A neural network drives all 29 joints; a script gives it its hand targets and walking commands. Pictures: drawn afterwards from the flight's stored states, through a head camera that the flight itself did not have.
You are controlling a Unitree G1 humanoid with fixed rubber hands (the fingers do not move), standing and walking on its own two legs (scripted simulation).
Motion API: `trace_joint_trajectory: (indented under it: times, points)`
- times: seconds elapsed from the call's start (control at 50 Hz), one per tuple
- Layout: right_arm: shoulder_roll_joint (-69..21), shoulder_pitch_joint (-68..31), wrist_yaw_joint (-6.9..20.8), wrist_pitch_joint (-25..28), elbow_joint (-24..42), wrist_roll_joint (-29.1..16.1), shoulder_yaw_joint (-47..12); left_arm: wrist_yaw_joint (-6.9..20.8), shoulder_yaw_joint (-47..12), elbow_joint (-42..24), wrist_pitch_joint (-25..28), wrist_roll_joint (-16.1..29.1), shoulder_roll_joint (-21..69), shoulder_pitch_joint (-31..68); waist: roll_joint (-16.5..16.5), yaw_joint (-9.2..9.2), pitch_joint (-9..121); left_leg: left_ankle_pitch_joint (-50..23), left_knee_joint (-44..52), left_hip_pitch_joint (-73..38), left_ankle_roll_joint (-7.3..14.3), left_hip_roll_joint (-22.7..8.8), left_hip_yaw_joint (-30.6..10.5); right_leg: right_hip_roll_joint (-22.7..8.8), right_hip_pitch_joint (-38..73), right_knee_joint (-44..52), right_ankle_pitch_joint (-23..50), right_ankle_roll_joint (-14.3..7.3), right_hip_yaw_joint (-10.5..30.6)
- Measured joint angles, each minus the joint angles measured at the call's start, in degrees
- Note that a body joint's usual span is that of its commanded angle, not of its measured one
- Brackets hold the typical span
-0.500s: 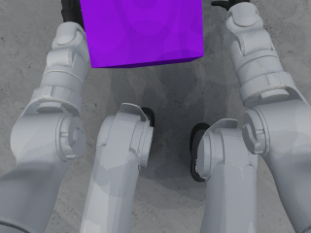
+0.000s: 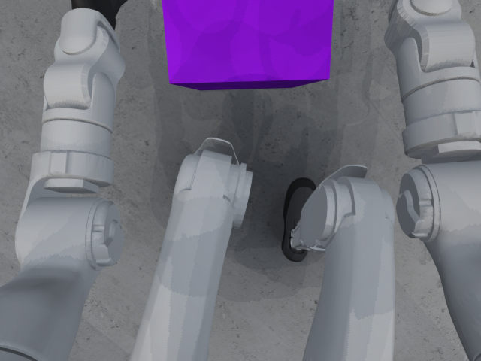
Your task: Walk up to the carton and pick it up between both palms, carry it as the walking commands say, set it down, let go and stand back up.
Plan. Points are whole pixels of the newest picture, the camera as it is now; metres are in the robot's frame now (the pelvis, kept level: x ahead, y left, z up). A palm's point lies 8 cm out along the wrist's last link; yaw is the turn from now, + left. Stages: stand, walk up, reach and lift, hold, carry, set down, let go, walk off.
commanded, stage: set down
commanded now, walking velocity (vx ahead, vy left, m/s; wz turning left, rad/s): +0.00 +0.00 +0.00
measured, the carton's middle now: (246, 32) +0.50 +0.10 -0.28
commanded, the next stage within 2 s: let go in 0.92 s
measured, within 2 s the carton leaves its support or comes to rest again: neither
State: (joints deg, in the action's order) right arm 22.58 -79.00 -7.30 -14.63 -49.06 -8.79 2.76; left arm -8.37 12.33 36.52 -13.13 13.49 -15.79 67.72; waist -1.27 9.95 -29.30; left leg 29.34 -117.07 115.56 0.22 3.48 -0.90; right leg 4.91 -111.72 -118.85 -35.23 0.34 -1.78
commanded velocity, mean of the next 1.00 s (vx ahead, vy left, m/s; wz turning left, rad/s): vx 0.00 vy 0.00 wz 0.00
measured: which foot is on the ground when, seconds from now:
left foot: down 0.00-1.00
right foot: down 0.00-1.00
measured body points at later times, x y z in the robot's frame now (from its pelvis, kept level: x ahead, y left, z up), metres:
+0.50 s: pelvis +0.04 -0.01 +0.12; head +0.35 +0.00 +0.45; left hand +0.49 +0.27 +0.01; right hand +0.58 -0.10 -0.01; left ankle +0.14 +0.11 -0.39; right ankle +0.11 -0.11 -0.39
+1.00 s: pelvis +0.07 +0.00 +0.24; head +0.34 +0.02 +0.60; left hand +0.49 +0.29 +0.14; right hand +0.58 -0.09 +0.12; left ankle +0.14 +0.11 -0.39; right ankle +0.11 -0.11 -0.39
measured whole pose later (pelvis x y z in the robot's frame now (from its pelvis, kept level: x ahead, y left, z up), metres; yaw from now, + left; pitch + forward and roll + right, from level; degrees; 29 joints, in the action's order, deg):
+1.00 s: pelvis +0.07 +0.00 +0.24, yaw +1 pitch +42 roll -1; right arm 12.4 -56.7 -2.7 -9.8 -51.7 3.0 10.5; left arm 3.0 19.6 46.2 -6.6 4.6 -11.7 49.1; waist -1.6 8.7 5.6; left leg 17.0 -60.4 85.3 0.4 3.3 -2.7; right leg 4.4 -82.7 -62.0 -21.2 0.0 2.4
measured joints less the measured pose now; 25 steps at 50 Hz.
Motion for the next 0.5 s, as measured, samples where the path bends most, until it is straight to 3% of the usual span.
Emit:
trace_joint_trajectory:
  times: [0.18,0.34,0.5]
  points:
    - [-2.21,1.5,2.43,0.29,-6.03,2.57,2.22,0.33,0.22,5.55,-0.35,-2.93,1.61,-0.05,1.18,-0.25,12.68,-1.75,7.93,-0.29,-0.21,0.41,-0.91,-0.21,0.26,8.25,2.06,-0.12,0.1]
    - [-4.73,8.24,2.39,1.71,-5.96,5.9,2.28,4.07,4.52,11.14,2.59,-4.9,4.27,-6.11,1.64,-0.11,27.29,-2.01,16.51,-0.75,0.35,-0.35,0.85,0.46,-0.5,15.98,2.93,0.28,2.84]
    - [-6.04,14.53,1.81,1.48,-2.53,7.38,2.01,7.57,7.2,8.41,3.41,-4.42,4.22,-12.89,0.2,-0.13,31.39,-2.74,26.05,-7.06,-0.17,-0.72,1.15,0.82,4.89,24.85,4.15,-0.35,4.21]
